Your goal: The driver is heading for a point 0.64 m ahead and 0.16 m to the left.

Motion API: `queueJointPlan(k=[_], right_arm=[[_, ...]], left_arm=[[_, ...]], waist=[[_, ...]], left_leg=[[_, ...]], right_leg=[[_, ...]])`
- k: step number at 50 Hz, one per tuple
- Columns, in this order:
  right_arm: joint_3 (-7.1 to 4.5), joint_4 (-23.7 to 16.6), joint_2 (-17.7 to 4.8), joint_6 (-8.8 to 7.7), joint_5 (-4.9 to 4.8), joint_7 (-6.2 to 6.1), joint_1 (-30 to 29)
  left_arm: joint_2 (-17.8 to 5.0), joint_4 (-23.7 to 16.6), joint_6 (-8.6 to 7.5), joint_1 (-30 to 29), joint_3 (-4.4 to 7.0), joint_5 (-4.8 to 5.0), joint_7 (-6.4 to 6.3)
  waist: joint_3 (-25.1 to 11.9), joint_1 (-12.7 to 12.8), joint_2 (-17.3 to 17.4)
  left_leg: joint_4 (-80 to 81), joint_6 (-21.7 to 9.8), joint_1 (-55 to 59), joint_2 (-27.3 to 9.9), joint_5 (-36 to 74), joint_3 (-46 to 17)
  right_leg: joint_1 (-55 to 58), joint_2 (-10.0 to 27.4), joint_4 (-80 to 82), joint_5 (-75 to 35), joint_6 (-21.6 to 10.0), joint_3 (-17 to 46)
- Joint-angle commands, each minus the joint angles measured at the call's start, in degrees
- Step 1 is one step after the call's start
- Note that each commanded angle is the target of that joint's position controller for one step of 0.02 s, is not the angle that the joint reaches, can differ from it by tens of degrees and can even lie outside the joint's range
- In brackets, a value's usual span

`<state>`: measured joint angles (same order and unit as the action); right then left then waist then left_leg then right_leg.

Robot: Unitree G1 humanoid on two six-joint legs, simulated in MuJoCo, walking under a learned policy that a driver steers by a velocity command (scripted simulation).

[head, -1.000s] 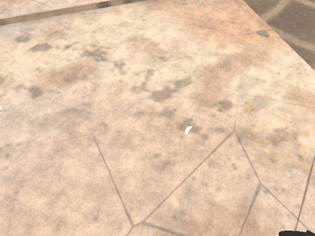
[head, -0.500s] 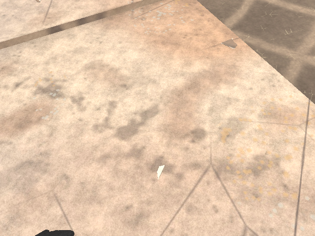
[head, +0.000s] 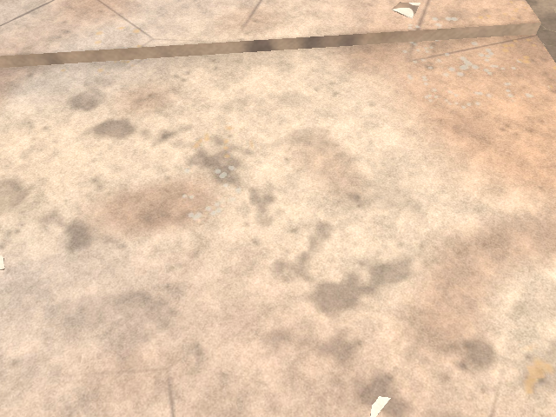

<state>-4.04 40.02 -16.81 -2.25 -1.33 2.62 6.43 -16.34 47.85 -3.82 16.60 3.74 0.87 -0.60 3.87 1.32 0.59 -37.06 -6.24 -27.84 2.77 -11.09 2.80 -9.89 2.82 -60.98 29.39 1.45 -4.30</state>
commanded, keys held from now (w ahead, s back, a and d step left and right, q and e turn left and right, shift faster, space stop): w+q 0.80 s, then no key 0.20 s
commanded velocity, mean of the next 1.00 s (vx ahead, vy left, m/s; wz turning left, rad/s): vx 0.47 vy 0.00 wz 0.55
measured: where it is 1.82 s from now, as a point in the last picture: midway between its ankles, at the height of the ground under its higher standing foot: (241, 334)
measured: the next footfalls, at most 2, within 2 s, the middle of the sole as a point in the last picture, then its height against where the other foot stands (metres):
right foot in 0.40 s outside the picture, level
left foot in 0.92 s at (192, 351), level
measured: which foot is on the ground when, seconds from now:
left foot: down 0.00-0.42, up 0.44-0.90, down 0.92-1.00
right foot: up 0.00-0.38, down 0.40-0.92, up 0.94-1.00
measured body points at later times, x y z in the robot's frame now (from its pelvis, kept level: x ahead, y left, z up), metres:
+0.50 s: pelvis +0.29 -0.03 +0.01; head +0.32 -0.03 +0.46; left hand +0.40 +0.27 -0.07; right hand +0.44 -0.29 -0.10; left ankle +0.14 +0.06 -0.64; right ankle +0.39 -0.12 -0.72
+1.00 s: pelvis +0.51 +0.10 +0.01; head +0.55 +0.14 +0.45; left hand +0.40 +0.38 -0.12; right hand +0.82 +0.01 -0.07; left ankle +0.55 +0.23 -0.72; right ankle +0.45 -0.10 -0.63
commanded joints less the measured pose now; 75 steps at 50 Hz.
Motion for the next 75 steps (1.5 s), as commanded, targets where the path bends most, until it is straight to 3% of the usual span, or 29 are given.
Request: queueJointPlan(k=[1, 3, 7, 11, 14, 19, 20, 21, 22, 23, 24, 27, 32, 41, 43, 45, 46, 47, 48, 49, 50, 52, 55, 64, 66, 67, 68, 70, 75], right_arm=[[-2.91, -0.92, -9.52, -1.39, 0.19, -0.69, 12.78], [-1.80, -2.82, -6.25, -1.52, 1.00, -1.15, 6.73], [-2.31, -3.04, -8.26, -1.69, 0.72, -2.35, 7.11], [-2.71, -2.14, -9.34, -0.96, 0.14, -3.38, 10.11], [-2.81, -1.03, -9.44, -0.45, -0.21, -3.51, 13.23], [-2.49, -1.48, -7.70, 0.21, 0.04, -3.78, 12.29], [-1.46, -2.17, -4.94, 0.05, 0.43, -3.55, 12.12], [-0.29, -3.55, -1.21, -0.25, 0.22, -3.52, 17.00], [0.08, -4.54, -2.46, -0.60, -0.85, -3.58, 20.38], [-1.21, -3.50, -7.89, -0.42, -1.19, -3.60, 17.42], [-1.62, -4.29, -9.17, -0.07, -0.60, -3.56, 12.39], [-1.78, -5.29, -6.65, 0.64, -0.13, -2.93, 9.87], [-0.93, -7.06, -3.47, 1.41, 0.05, -2.57, 6.84], [0.05, -10.97, -1.92, 0.36, -0.02, 0.38, -5.80], [-0.93, -11.21, -3.67, 0.21, 0.86, 0.61, -3.33], [-3.42, -7.63, -8.05, 0.12, 1.25, -0.01, 10.28], [-4.48, -6.33, -12.30, 0.71, 1.59, -1.37, 16.56], [-3.89, -8.14, -16.92, 0.52, 2.78, -1.94, 12.72], [-2.79, -8.84, -11.79, 0.56, 2.41, -1.59, 14.76], [-1.90, -7.73, -9.65, 0.34, 2.05, -1.17, 11.92], [-1.41, -6.80, -7.81, 0.13, 1.02, -1.09, 8.92], [-0.73, -6.74, -6.27, 0.08, 1.52, -1.31, 3.70], [-0.73, -5.60, -6.07, -0.74, 2.53, -1.41, 0.00], [0.67, 0.42, -3.73, 0.77, 2.13, -2.25, -0.48], [1.65, 2.17, -1.20, 0.65, 2.66, -2.22, 3.29], [1.29, 3.11, -1.73, 0.47, 3.14, -2.14, 7.98], [1.67, 3.36, -0.66, 0.85, 3.11, -2.61, 7.66], [0.93, 3.45, -3.45, 1.88, 2.44, -3.32, 2.96], [0.80, 5.60, -3.00, 2.43, 2.08, -3.69, 3.27]], left_arm=[[-7.30, -8.97, -4.84, -6.63, 0.69, 1.28, 0.65], [-8.07, -7.98, -4.23, -5.24, 1.45, -0.99, 0.22], [-5.32, -8.97, -2.01, -6.36, 0.90, -1.84, 0.17], [-2.99, -11.13, -2.23, -15.33, -0.31, -1.54, 0.77], [-4.28, -12.46, -2.75, -19.25, -0.05, -0.52, 1.49], [-8.09, -10.96, -4.05, -11.86, 1.95, -0.39, 1.81], [-10.10, -10.02, -4.37, -5.38, 2.80, -1.29, 1.43], [-14.69, -9.27, -4.24, 2.17, 3.88, -2.54, 0.97], [-14.49, -7.41, -3.40, 5.20, 4.07, -1.52, 1.55], [-9.42, -8.53, -3.09, 2.26, 2.69, -0.77, 1.51], [-7.37, -8.93, -2.50, -0.33, 2.04, -0.88, 1.22], [-4.71, -8.05, -2.26, -5.04, 0.95, -1.67, 0.88], [-7.26, -5.58, -3.02, -4.03, 1.99, -1.31, 0.74], [-11.07, -2.00, -0.70, -0.07, 2.78, 0.18, 0.42], [-12.75, -1.66, 0.17, -0.13, 3.15, 0.93, 0.06], [-12.36, -1.75, 0.53, -1.04, 2.75, 1.41, -0.32], [-9.12, -3.00, 0.05, 0.07, 1.42, -0.66, -0.20], [-2.96, -4.65, -0.87, 7.82, -1.14, -2.40, 0.99], [-9.28, -1.83, -1.20, 4.95, 0.05, -0.67, 1.48], [-10.08, -3.77, -0.90, -0.73, 0.43, 1.26, 1.55], [-8.73, -4.13, -0.71, -2.96, -0.01, 0.66, 1.01], [-8.61, -3.02, 0.87, -1.95, 0.28, -0.23, 0.07], [-5.97, -1.45, 2.83, 2.00, -0.09, -0.81, -0.92], [-4.92, -1.99, 3.62, -5.44, -0.38, -1.61, -0.77], [-7.41, -2.51, 3.18, -5.96, -0.15, -2.68, -0.75], [-11.01, -3.06, 3.21, -7.94, 0.44, -2.28, -1.05], [-8.01, -2.07, 3.33, -9.64, 0.08, -1.77, -0.71], [-4.66, -1.82, 2.92, -10.41, -0.79, -1.98, -0.04], [-4.97, 1.10, 1.92, -8.29, -0.93, -1.29, -0.17]], waist=[[-12.01, -6.27, 0.79], [-7.73, -1.77, 0.73], [-5.15, -0.43, 0.77], [-3.75, -4.01, 3.24], [-3.73, -5.65, 4.30], [-5.94, -0.48, 6.92], [-11.51, 2.70, 4.95], [-20.61, 2.94, -6.26], [-23.65, 1.87, -20.32], [-15.82, 2.96, -12.34], [-10.00, 3.29, -7.93], [-3.47, 0.01, -7.25], [-2.55, -0.14, -4.90], [1.58, 3.55, -3.55], [-1.19, 0.91, -5.44], [-9.19, -7.09, -4.59], [-15.19, -9.13, 2.30], [-25.28, -1.70, 15.65], [-33.75, -7.28, 5.84], [-24.82, -6.75, 5.18], [-17.50, -4.95, 1.96], [-11.86, -0.88, 2.22], [-11.84, 2.29, 3.76], [-8.61, 0.67, 4.86], [-7.40, -0.50, 0.14], [-6.49, -4.65, -7.40], [-7.12, -4.71, -11.24], [-4.98, -2.17, -6.91], [-6.69, -1.05, -3.54]], left_leg=[[20.32, -13.34, 38.52, -17.86, -0.90, -35.14], [21.92, -11.65, 25.22, -14.22, 10.53, -26.65], [24.50, -11.43, 15.50, -11.38, 18.79, -20.00], [23.31, -7.20, 11.64, -6.93, 12.23, -15.77], [21.21, -6.06, 13.75, -8.37, 6.94, -19.46], [10.44, -3.02, 18.76, -9.18, 7.71, -25.83], [0.29, -1.07, 15.57, -6.07, 7.45, -23.01], [-18.73, 2.93, 0.45, 0.81, -6.12, -15.76], [-32.14, 4.57, -13.35, 1.58, -23.89, -12.54], [-37.56, 5.07, -17.95, -1.98, -19.68, -13.80], [-38.41, 5.32, -18.26, -3.87, -15.12, -11.46], [-32.27, 5.53, -12.29, -8.45, -7.89, -10.07], [-23.61, 6.98, -14.50, -9.83, -0.59, -8.81], [0.00, 4.19, -9.81, -7.17, 9.03, -1.53], [2.25, 2.19, -3.12, -3.16, 3.82, 1.24], [9.38, -1.10, 17.13, 0.79, 12.63, 1.74], [7.12, -4.11, 34.43, -7.57, 32.33, -8.58], [5.81, -17.05, 51.51, -26.45, 50.00, -36.09], [8.66, -17.47, 49.35, -26.34, 48.22, -36.64], [9.47, -14.90, 43.76, -23.22, 48.31, -26.92], [11.32, -11.83, 35.63, -19.63, 43.32, -21.81], [16.09, -9.62, 20.89, -16.46, 38.89, -16.53], [19.13, -9.84, 11.62, -14.69, 39.48, -10.88], [18.70, -5.01, 9.78, -12.31, 5.64, -11.15], [14.56, 0.71, 8.31, -7.44, -3.86, -9.76], [12.43, 2.86, 7.06, -3.20, -8.74, -6.72], [12.97, 4.43, 12.84, -2.29, -6.70, -4.50], [12.11, 4.16, 15.31, -3.18, -2.06, -5.05], [12.26, 3.76, 16.23, -4.35, 6.46, -6.16]], right_leg=[[-36.24, 0.94, -13.58, -5.45, -2.44, 9.69], [-28.28, 3.72, -6.14, -9.87, -1.64, 9.91], [-24.95, 3.09, 4.92, -15.29, 1.89, 7.58], [-20.01, -0.65, 23.51, -31.72, 2.90, 6.49], [-17.57, -2.39, 29.53, -34.55, 2.46, 7.50], [-7.47, -2.69, 35.57, -26.46, -1.97, 7.89], [3.98, 1.72, 34.94, -25.42, -4.67, 11.11], [24.48, 14.46, 35.80, -18.48, -11.34, 28.74], [30.75, 21.97, 42.36, -2.36, -16.53, 50.23], [24.85, 20.27, 44.61, 5.95, -14.60, 46.34], [17.93, 18.01, 44.81, 1.40, -12.37, 37.30], [3.92, 12.24, 48.64, -14.48, -10.75, 21.49], [3.95, 12.68, 52.43, -26.44, -12.84, 10.68], [11.31, 12.67, 49.72, -40.10, -9.46, -2.84], [13.33, 12.65, 41.86, -61.68, -8.28, -4.26], [8.51, 9.49, 23.99, -66.67, -5.16, -6.60], [-5.18, 6.22, 7.42, -43.20, -2.09, -6.84], [-25.03, -2.87, -14.16, 10.91, 1.53, -1.41], [-23.22, -1.47, -18.25, 10.20, 1.29, 9.33], [-27.23, 0.97, -17.02, 6.71, 0.94, 8.44], [-28.54, 2.72, -12.03, 2.78, 0.87, 7.15], [-21.01, 4.34, -6.64, -2.50, 1.59, 7.23], [-12.80, 3.22, 1.05, -7.60, 3.15, 6.14], [-2.17, 1.25, 30.00, -20.57, 0.98, 5.52], [2.96, 5.59, 37.51, -34.28, -1.21, 10.53], [2.42, 8.77, 36.32, -36.62, -4.04, 12.55], [-4.08, 7.53, 38.01, -22.70, -5.38, 12.48], [-7.24, 3.93, 38.68, -17.41, -2.68, 9.93], [-1.70, 2.32, 35.41, -28.62, -1.85, 7.81]])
